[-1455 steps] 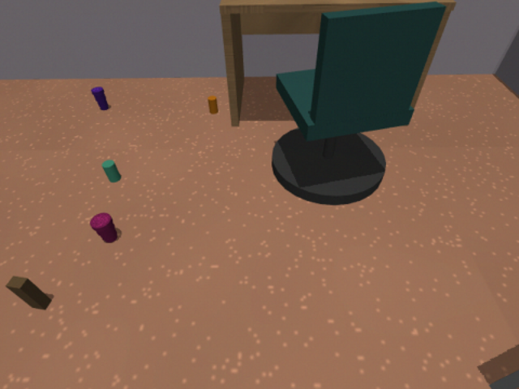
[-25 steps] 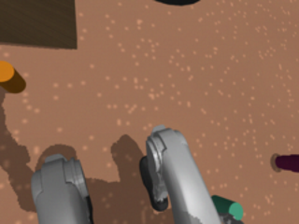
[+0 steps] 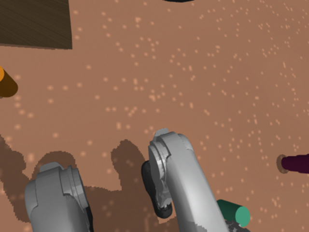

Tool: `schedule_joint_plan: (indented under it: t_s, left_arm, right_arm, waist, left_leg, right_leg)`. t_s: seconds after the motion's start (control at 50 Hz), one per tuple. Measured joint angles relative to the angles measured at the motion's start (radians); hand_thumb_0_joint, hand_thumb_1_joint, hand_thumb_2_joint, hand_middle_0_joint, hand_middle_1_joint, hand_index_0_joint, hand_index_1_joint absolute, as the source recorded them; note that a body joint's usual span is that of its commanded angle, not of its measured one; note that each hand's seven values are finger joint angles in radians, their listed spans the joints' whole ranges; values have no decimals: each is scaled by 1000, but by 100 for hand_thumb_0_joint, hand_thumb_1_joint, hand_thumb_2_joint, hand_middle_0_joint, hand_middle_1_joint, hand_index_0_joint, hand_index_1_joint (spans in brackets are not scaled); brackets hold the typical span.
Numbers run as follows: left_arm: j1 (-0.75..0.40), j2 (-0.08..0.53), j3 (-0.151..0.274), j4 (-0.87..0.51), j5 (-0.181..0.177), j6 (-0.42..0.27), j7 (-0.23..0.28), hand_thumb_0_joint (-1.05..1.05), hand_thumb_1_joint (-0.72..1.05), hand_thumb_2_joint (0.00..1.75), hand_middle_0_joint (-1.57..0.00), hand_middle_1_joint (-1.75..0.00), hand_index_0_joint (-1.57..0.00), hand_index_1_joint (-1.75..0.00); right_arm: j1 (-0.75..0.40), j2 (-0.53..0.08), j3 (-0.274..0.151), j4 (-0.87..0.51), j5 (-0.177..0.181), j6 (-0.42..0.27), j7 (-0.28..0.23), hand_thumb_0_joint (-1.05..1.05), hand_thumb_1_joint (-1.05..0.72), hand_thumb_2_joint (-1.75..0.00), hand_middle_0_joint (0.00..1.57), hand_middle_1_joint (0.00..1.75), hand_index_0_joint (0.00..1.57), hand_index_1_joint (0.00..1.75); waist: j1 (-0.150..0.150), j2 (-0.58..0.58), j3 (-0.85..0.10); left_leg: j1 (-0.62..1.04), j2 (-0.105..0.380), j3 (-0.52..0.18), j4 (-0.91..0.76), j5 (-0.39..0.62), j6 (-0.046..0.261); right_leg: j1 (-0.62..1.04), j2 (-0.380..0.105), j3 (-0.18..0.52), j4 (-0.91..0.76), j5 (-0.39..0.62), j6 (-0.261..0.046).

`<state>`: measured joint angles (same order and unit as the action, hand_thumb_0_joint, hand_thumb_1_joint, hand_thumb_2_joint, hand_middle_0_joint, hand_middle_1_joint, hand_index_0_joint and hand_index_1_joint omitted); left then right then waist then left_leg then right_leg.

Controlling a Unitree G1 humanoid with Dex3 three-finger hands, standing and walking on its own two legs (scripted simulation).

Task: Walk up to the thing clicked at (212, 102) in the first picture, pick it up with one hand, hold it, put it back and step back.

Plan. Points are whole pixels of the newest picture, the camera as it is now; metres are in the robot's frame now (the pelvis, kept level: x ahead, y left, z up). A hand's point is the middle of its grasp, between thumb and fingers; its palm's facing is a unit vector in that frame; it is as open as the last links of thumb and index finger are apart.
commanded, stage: rise first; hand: left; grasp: from above
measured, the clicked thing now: out of the picture +0.56 +0.29 -0.28
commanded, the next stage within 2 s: none
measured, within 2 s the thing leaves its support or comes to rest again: neither
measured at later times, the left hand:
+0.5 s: hand out of the picture +0.52 +0.33 -0.15, palm faces -0.44 -0.07 -0.90, open 12.8 cm
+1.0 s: hand out of the picture +0.52 +0.33 -0.15, palm faces -0.42 -0.07 -0.90, open 12.9 cm
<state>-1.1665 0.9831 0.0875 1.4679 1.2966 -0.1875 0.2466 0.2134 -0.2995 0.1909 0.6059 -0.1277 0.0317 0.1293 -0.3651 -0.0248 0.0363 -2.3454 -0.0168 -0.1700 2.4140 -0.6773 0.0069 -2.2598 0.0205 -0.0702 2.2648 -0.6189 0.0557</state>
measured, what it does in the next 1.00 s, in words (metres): stands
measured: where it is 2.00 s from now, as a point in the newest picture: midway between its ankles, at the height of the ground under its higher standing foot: (124, 216)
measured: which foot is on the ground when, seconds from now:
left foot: down 0.00-1.00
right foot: down 0.00-1.00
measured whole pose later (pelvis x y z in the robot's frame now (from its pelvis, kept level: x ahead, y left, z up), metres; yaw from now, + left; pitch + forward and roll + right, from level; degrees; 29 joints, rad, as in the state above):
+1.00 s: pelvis +0.00 +0.00 +0.00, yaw -1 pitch +34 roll -13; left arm -1.18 1.00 0.08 1.43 1.30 -0.20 0.22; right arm 0.21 -0.31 0.20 0.59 -0.13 0.05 0.12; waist -0.37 -0.03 0.04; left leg -2.36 -0.02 -0.18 2.41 -0.66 0.01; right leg -2.26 0.02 -0.08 2.26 -0.61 0.06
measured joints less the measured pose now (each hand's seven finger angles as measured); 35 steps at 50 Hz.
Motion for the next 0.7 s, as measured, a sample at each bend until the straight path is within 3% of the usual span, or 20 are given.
schedule_joint_plan:
  t_s: [0.26, 0.7]
  left_arm:
    - [-3, 4, -14, -39, -17, -7, -40, 0, -34, 86, -28, -84, -28, -84]
    - [-5, 7, -15, -44, -17, -5, -45, 0, -32, 84, -31, -79, -30, -80]
  right_arm:
    - [-7, -9, -5, -3, -4, 9, -5, 0, -92, -90, 21, 30, 20, 30]
    - [-11, -8, 1, -17, -2, 18, -4, 0, -91, -90, 21, 30, 20, 30]
  waist:
    - [13, -4, 1]
    - [9, -1, 2]
  left_leg:
    - [-1, -1, -4, -3, -2, -3]
    - [4, -3, -2, -13, 6, 3]
  right_leg:
    - [-1, -2, -4, -4, -2, -1]
    - [10, -4, -4, -17, 3, 0]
